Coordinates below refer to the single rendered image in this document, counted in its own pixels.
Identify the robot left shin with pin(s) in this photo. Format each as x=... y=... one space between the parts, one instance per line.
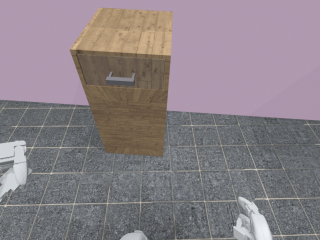
x=138 y=231

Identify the right robot hand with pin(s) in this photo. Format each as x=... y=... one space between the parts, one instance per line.
x=255 y=228

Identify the drawer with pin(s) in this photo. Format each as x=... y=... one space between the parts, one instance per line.
x=149 y=72

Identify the cabinet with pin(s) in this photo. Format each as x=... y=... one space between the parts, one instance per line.
x=129 y=120

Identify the handle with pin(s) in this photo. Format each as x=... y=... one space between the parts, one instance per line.
x=121 y=81

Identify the left robot hand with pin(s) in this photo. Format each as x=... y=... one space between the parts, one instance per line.
x=14 y=161

